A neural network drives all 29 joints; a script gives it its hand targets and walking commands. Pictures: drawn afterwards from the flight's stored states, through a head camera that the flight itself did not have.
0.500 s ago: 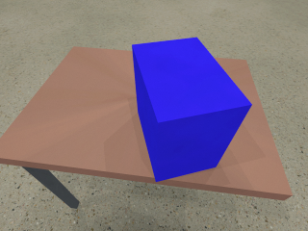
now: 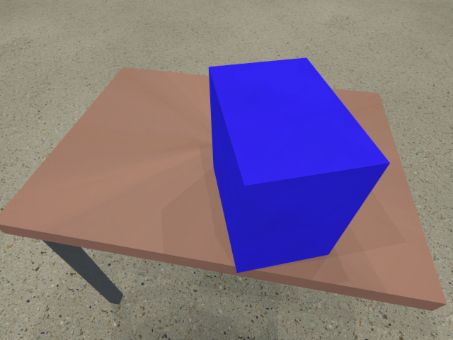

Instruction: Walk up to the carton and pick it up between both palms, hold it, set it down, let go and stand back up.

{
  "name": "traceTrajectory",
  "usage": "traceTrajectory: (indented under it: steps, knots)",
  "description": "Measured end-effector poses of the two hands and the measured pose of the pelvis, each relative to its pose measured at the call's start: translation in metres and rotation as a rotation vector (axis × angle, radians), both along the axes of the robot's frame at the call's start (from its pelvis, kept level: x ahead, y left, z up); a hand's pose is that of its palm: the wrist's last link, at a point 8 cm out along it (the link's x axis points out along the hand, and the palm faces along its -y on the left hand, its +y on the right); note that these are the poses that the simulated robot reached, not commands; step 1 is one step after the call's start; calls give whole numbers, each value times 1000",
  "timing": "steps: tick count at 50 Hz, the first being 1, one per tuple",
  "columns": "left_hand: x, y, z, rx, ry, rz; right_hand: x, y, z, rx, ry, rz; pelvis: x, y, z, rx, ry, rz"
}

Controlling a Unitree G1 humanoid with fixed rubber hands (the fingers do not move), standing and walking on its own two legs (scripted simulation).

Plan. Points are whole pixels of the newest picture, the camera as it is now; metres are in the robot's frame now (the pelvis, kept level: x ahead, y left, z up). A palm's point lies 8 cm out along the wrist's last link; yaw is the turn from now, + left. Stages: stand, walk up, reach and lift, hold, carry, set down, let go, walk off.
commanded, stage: walk up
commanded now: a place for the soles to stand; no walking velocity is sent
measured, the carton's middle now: (271, 165) +0.43 -0.07 +0.07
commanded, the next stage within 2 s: reach and lift in 0.04 s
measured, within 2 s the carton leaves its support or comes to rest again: neither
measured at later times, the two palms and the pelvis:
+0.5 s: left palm (118, 331) +0.17 +0.20 -0.07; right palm out of the picture +0.14 -0.29 -0.07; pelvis +0.01 -0.03 +0.01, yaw -6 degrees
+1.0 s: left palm (135, 300) +0.21 +0.18 -0.03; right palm out of the picture +0.15 -0.28 -0.05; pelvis +0.04 -0.03 +0.02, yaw -7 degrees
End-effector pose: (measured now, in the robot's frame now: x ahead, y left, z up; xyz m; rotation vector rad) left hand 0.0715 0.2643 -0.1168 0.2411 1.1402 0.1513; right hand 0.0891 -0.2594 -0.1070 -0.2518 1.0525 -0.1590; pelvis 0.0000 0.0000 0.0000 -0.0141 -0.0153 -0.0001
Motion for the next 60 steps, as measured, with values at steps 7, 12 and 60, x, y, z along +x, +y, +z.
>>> traceTrajectory:
  steps: [7, 12, 60]
  knots:
    - [13, 5, -4, 17, 23, 24, 7, 1, -5, 0, -16, -2, -5, -1, -6, 6, 21, -34]
    - [70, -2, -2, 44, -38, 22, 39, 3, -15, 52, -86, 9, -17, -7, -20, 13, 22, -65]
    - [133, -114, 98, -92, -584, 20, 53, -29, 71, 176, -391, 57, 37, -17, 19, 15, 14, -138]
